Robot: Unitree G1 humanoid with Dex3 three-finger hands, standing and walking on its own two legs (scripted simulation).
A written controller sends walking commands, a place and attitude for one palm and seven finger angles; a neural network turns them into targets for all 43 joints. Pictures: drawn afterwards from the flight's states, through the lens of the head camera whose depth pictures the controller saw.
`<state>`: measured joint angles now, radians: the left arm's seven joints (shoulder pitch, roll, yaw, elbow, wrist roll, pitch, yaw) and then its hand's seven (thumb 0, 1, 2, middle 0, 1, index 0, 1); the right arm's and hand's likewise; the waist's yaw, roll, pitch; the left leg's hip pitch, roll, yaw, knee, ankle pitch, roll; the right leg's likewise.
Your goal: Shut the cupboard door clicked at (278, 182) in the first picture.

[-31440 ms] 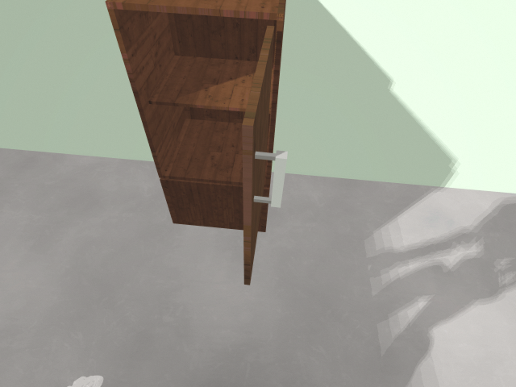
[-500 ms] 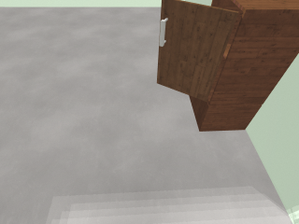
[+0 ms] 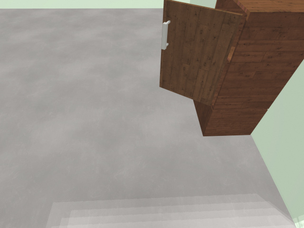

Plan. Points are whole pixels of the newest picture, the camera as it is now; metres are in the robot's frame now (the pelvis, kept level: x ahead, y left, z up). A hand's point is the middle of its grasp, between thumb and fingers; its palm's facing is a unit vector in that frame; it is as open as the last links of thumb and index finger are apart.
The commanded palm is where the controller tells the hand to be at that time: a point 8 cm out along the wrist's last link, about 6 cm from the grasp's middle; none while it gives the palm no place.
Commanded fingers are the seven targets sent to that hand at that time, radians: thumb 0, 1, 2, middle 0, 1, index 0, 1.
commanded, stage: walk to a spot facing it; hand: left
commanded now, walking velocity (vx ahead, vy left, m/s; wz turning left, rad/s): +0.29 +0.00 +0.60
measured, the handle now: (166, 35) +1.10 -0.02 -0.01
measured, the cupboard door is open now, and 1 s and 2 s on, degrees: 57 57 57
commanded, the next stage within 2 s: turn to face it in 0.84 s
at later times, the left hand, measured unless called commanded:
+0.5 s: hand out of the picture +0.03 +0.26 -0.21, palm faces +0.27 -0.94 -0.19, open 7.4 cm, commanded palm none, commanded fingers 0.00 0.90 0.90 -0.20 -0.30 -0.20 -0.30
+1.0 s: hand (73, 187) +0.27 +0.29 -0.17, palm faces +0.50 -0.84 -0.22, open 7.2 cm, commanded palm none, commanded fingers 0.00 0.90 0.90 -0.20 -0.30 -0.20 -0.30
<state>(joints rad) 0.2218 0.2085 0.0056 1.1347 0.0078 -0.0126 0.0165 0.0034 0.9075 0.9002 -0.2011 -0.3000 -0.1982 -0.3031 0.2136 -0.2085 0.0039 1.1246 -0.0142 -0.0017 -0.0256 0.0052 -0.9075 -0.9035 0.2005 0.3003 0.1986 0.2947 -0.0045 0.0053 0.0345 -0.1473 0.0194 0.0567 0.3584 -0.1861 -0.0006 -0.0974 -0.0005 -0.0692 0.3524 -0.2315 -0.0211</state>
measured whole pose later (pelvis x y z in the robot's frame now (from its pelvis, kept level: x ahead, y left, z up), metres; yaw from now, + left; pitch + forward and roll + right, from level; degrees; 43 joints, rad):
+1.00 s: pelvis +0.30 +0.10 -0.01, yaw +28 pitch +1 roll +0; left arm 0.25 0.14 0.06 0.95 0.03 -0.06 0.02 -0.01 0.94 0.90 -0.20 -0.30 -0.20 -0.30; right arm 0.27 -0.19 -0.06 1.02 -0.03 0.01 0.01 0.01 -0.91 -0.90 0.20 0.30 0.20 0.29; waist -0.02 0.03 0.05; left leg -0.50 0.05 0.03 1.14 -0.34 0.01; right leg -0.25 -0.06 -0.19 0.47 -0.23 -0.03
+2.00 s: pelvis +0.43 +0.18 -0.01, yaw -4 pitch +1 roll -2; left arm 0.08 0.27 0.07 0.85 0.01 0.08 -0.04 0.01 0.91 0.90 -0.20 -0.30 -0.19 -0.30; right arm 0.26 -0.22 -0.01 0.89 -0.03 0.01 -0.02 0.01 -0.90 -0.90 0.20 0.30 0.20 0.30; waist -0.02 0.02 0.11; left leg -0.21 0.14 0.18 0.52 -0.31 -0.02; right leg -0.40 0.00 -0.06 0.82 -0.44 0.04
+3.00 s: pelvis +0.49 +0.14 -0.01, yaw -25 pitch +1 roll -1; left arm 0.27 0.19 0.05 0.98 0.02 0.01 -0.01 0.01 0.90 0.90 -0.20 -0.30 -0.20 -0.30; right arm 0.28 -0.21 -0.03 0.97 -0.03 0.00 -0.01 0.01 -0.91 -0.90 0.20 0.30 0.20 0.29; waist 0.00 -0.01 0.01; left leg -0.29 0.06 0.08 0.58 -0.35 -0.03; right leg -0.20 0.04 -0.01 0.49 -0.32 -0.03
